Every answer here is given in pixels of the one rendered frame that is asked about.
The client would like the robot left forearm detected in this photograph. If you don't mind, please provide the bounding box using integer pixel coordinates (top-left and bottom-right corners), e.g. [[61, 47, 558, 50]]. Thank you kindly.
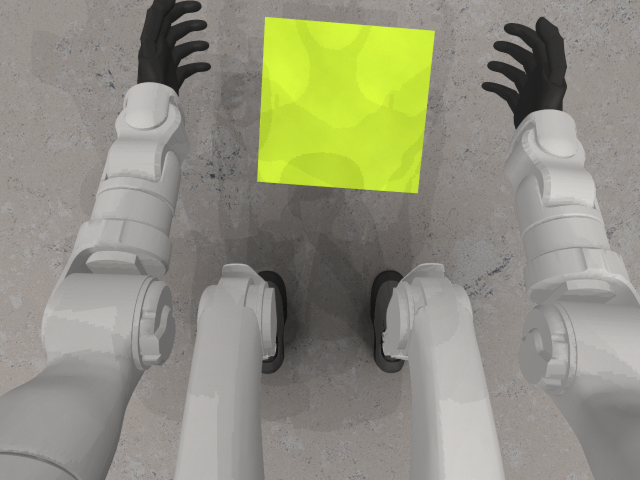
[[41, 82, 190, 359]]

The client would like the left robot shin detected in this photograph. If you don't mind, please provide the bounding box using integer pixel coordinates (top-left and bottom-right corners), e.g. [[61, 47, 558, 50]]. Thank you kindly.
[[197, 264, 276, 360]]

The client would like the robot right thigh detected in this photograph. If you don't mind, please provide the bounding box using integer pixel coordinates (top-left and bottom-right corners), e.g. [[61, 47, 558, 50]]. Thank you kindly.
[[390, 277, 505, 480]]

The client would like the carton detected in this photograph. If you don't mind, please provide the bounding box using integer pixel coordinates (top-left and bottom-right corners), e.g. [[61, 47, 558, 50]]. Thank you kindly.
[[257, 17, 435, 193]]

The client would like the robot left upper arm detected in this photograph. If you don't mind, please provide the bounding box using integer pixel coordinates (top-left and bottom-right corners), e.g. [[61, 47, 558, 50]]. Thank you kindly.
[[0, 273, 176, 480]]

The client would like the robot right forearm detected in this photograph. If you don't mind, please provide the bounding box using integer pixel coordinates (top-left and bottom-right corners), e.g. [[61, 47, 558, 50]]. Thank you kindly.
[[504, 109, 640, 309]]

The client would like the robot left hand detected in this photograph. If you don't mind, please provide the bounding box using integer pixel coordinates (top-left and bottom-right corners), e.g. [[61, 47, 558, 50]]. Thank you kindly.
[[137, 0, 211, 97]]

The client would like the robot right upper arm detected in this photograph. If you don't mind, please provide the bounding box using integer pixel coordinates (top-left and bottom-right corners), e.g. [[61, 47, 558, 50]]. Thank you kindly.
[[518, 300, 640, 480]]

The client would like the robot right hand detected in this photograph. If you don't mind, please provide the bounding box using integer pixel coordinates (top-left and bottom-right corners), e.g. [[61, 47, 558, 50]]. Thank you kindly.
[[482, 17, 567, 129]]

